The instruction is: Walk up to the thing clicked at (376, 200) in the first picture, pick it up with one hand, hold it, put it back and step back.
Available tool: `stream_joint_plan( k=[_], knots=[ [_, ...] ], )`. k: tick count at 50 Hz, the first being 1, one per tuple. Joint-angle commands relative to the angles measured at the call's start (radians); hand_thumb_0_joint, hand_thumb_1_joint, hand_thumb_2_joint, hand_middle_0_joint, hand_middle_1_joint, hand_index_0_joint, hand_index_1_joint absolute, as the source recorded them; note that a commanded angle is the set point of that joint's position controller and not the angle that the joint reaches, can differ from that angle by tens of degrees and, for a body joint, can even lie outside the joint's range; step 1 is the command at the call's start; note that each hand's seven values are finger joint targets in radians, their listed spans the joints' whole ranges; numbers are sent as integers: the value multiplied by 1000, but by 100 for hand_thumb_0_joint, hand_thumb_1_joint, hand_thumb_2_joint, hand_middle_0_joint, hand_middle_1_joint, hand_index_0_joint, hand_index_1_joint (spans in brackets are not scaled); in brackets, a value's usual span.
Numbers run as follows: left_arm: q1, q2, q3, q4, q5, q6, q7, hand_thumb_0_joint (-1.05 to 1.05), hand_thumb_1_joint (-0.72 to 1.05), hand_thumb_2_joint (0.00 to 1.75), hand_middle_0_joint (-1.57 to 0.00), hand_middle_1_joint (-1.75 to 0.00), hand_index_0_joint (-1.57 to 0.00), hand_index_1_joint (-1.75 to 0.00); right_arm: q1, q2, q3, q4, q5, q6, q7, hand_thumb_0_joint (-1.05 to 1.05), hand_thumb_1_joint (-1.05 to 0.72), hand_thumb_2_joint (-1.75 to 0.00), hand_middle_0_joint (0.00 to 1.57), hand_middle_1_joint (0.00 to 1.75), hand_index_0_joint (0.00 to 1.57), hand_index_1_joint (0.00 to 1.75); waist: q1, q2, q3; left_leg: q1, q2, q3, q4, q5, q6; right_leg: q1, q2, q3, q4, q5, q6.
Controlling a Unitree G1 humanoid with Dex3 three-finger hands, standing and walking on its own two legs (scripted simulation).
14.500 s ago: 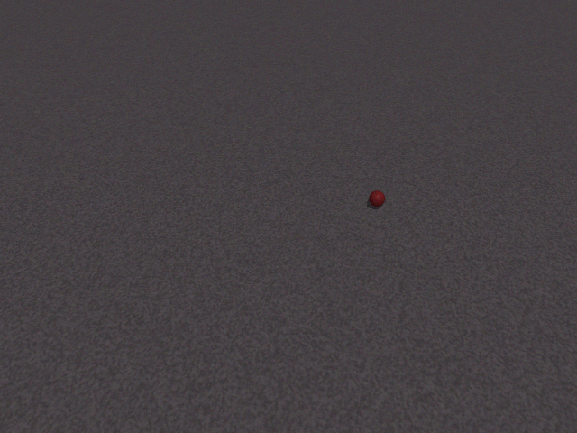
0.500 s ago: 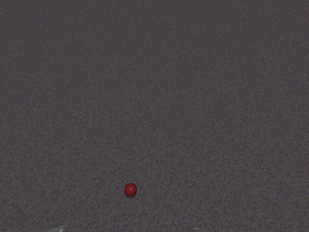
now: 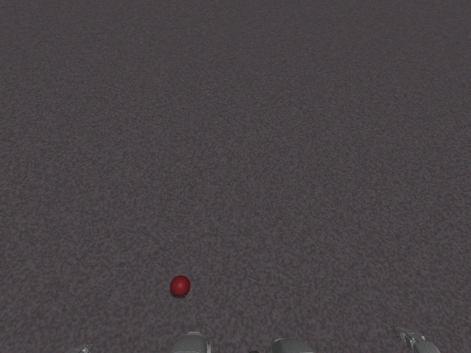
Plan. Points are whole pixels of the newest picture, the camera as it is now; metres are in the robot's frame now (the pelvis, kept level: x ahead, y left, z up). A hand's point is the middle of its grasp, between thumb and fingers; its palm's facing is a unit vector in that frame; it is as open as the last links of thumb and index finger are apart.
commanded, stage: walk up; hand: left
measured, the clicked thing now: (180, 285) +0.41 +0.22 -0.72
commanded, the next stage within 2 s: stand in 1.94 s
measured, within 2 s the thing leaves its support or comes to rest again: neither
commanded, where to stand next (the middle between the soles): +0.08 -0.02 m, yaw +2 degrees
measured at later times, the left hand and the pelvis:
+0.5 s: hand out of the picture +0.04 +0.26 -0.13, palm faces +0.02 -0.92 -0.38, open 7.4 cm; pelvis -0.04 -0.01 +0.01, yaw +1 degrees
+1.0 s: hand out of the picture +0.05 +0.26 -0.13, palm faces +0.05 -0.93 -0.36, open 7.4 cm; pelvis -0.01 -0.01 +0.02, yaw +3 degrees
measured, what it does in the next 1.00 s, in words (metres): steps on the spot: right foot, then left foot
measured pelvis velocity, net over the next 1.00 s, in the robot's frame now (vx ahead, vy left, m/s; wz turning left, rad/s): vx -0.01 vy -0.01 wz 0.05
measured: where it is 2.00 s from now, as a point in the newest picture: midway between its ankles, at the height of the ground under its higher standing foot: outside the picture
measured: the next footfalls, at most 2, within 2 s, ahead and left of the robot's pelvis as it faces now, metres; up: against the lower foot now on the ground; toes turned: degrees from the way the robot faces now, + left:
right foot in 0.10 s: +0.00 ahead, -0.14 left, +0.00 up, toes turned -2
left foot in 0.34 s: +0.03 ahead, +0.13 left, +0.00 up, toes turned -1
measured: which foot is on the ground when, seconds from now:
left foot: down 0.00-0.12, up 0.14-0.32, down 0.34-1.00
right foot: up 0.00-0.08, down 0.10-1.00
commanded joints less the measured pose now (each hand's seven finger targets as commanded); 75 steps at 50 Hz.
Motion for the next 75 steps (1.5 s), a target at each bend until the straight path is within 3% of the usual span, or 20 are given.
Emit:
stream_joint_plan(
  k=[1, 4, 5, 6, 7, 8, 10, 12, 14, 16, 18, 19, 20, 23, 25, 29, 34, 39, 43, 75],
  knots=[
    [99, 159, 50, -20, 14, -32, 15, 0, 90, 90, -20, -30, -20, -30, 19, -275, -89, -60, -16, 0, -7, 0, -90, -90, 20, 30, 20, 30, -15, 257, -277, 263, 193, -211, -138, 196, 196, 21, -28, -71, -223, 9, 21],
    [188, 131, 49, 48, 29, -61, 28, 0, 90, 90, -20, -30, -20, -30, -56, -247, -74, -57, -4, 26, 7, 0, -90, -90, 20, 30, 20, 30, 57, 206, -269, 162, 157, -153, 5, 181, 151, 207, -27, -80, -611, 277, 10],
    [136, 187, 58, 30, 47, -77, 33, 0, 90, 90, -20, -30, -20, -30, -50, -198, -58, -61, 14, 31, 12, 0, -90, -90, 20, 30, 20, 30, 33, 90, -228, 52, 99, -114, 79, 151, 89, 227, -103, 76, -634, 292, -10],
    [97, 251, 70, 11, 61, -87, 36, 0, 90, 90, -20, -30, -20, -30, -42, -155, -43, -68, 21, 30, 15, 0, -90, -90, 20, 30, 20, 30, 16, -77, -172, -94, 3, -67, 150, -60, 25, 208, -291, 353, -686, 354, -71],
    [5, 355, 84, -12, 61, -83, 37, 0, 90, 90, -20, -30, -20, -30, -76, -215, -68, -61, 16, 36, 3, 0, -90, -90, 20, 30, 20, 30, 17, -132, -139, -33, -27, -104, 225, -344, 14, 29, -426, 443, -683, 377, -213],
    [-42, 340, 83, -24, 57, -82, 33, 0, 90, 90, -20, -30, -20, -30, -51, -251, -84, -31, 9, 37, 0, 0, -90, -90, 20, 30, 20, 30, -3, -115, -94, 61, -5, -130, 284, -351, 4, -83, -433, 419, -662, 390, -243],
    [-70, 244, 63, -29, 53, -91, 30, 0, 90, 90, -20, -30, -20, -30, -56, -235, -80, -8, 20, 27, 15, 0, -90, -90, 20, 30, 20, 30, -21, -65, -62, 39, -21, -107, 200, -272, 15, 26, -298, 183, -601, 510, -163],
    [-6, 221, 61, 3, 53, -100, 30, 0, 90, 90, -20, -30, -20, -30, -65, -190, -61, 4, 21, 16, 21, 0, -90, -90, 20, 30, 20, 30, 7, -125, -98, 20, -33, -66, 113, -185, 19, 156, -250, 119, -551, 709, -110],
    [18, 232, 60, 7, 49, -99, 25, 0, 90, 90, -20, -30, -20, -30, -53, -181, -55, 12, 11, 10, 20, 0, -90, -90, 20, 30, 20, 30, 15, -150, -130, 88, -39, -20, -22, -173, 19, 197, -228, 105, -508, 749, -99],
    [-11, 220, 53, 0, 43, -88, 21, 0, 90, 90, -20, -30, -20, -30, -9, -187, -60, 50, 4, -4, 18, 0, -90, -90, 20, 30, 20, 30, -11, -126, -178, 230, -28, -24, -200, -7, 24, 171, -211, 56, -455, 682, -68],
    [9, 163, 36, -7, 28, -84, 17, 0, 90, 90, -20, -30, -20, -30, 13, -245, -78, 68, -11, -19, 12, 0, -90, -90, 20, 30, 20, 30, -2, -3, -257, 389, 100, -210, -201, 231, 84, 61, -131, 1, -374, 517, -10],
    [27, 153, 30, 11, 22, -81, 18, 0, 90, 90, -20, -30, -20, -30, -41, -277, -79, 59, 1, -18, 15, 0, -90, -90, 20, 30, 20, 30, 24, 75, -263, 317, 181, -311, -208, 97, 152, 76, -73, -46, -385, 247, 5],
    [30, 166, 33, 39, 30, -81, 22, 0, 90, 90, -20, -30, -20, -30, -61, -281, -78, 62, 6, -13, 21, 0, -90, -90, 20, 30, 20, 30, 30, 95, -240, 221, 197, -329, -227, -36, 162, 156, -71, -49, -435, 139, -5],
    [-3, 201, 40, 48, 43, -96, 13, 0, 90, 90, -20, -30, -20, -30, -98, -224, -51, 69, 5, -3, 30, 0, -90, -90, 20, 30, 20, 30, 20, 74, -171, 110, 35, -135, -176, -115, 48, 194, -155, 77, -629, 136, -46],
    [-28, 229, 41, 51, 42, -97, 12, 0, 90, 90, -20, -30, -20, -30, -64, -217, -48, 102, 2, -2, 30, 0, -90, -90, 20, 30, 20, 30, 0, 69, -130, 114, 5, -110, -168, -155, 24, 154, -206, 126, -658, 94, -74],
    [-57, 191, 31, 76, 36, -90, 7, 0, 90, 90, -20, -30, -20, -30, -72, -223, -45, 128, -1, -10, 35, 0, -90, -90, 20, 30, 20, 30, 7, 92, -51, 109, 65, -210, -299, -228, 44, 103, -115, 7, -642, 99, -33],
    [-46, 181, 29, 110, 37, -93, 2, 0, 90, 90, -20, -30, -20, -30, -74, -223, -40, 146, -1, -17, 31, 0, -90, -90, 20, 30, 20, 30, 10, 106, -104, 112, 67, -208, -331, -198, 35, 201, -113, -2, -658, 189, -26],
    [-66, 182, 26, 131, 35, -99, 7, 0, 90, 90, -20, -30, -20, -30, -67, -216, -36, 166, 5, -21, 23, 0, -90, -90, 20, 30, 20, 30, 3, 95, -211, 202, 65, -156, -266, 124, 29, 288, -139, -12, -672, 409, -17],
    [-75, 183, 24, 149, 31, -96, 12, 0, 90, 90, -20, -30, -20, -30, -65, -213, -37, 177, 10, -18, 18, 0, -90, -90, 20, 30, 20, 30, 0, 77, -230, 251, 65, -134, -233, 275, 30, 303, -148, -31, -662, 522, -10],
    [-107, 171, 30, 174, 39, -81, 17, 0, 90, 90, -20, -30, -20, -30, -123, -198, -38, 202, 6, 1, 14, 0, -90, -90, 20, 30, 20, 30, 0, 57, -189, 246, 42, -138, -270, 240, 24, 334, -149, -65, -701, 474, 3]
  ],
)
